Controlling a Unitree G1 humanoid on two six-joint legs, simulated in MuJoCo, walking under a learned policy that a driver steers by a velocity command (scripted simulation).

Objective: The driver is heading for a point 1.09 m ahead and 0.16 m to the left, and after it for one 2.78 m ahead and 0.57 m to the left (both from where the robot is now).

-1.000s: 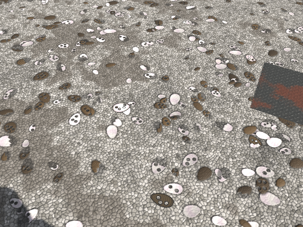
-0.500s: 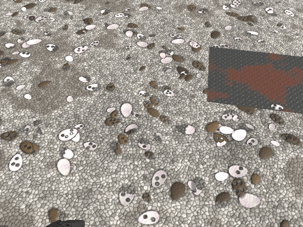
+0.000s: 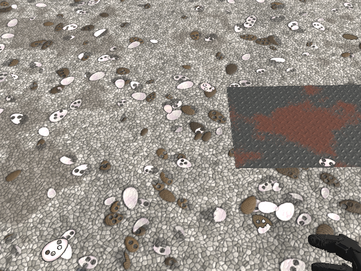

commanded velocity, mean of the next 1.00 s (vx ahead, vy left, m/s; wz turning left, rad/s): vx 0.50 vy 0.00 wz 0.09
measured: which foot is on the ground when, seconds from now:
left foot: up 0.00-0.00, down 0.02-0.52, up 0.54-1.00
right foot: down 0.00-0.04, up 0.06-0.50, down 0.52-1.00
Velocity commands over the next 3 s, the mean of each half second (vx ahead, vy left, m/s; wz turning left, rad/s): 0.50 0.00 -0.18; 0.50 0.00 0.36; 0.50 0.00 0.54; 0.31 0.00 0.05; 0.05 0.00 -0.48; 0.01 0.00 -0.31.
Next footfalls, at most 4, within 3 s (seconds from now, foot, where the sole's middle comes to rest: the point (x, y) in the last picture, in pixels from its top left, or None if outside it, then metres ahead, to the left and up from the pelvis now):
0.02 left None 0.18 0.12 -0.77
0.52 right None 0.42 -0.15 -0.77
1.06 left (182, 209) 0.70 0.12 -0.77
1.56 right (209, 146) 1.02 0.02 -0.77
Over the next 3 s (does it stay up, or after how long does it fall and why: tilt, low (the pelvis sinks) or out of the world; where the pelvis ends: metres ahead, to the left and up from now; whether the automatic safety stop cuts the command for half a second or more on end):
stays up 1.01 0.13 0.01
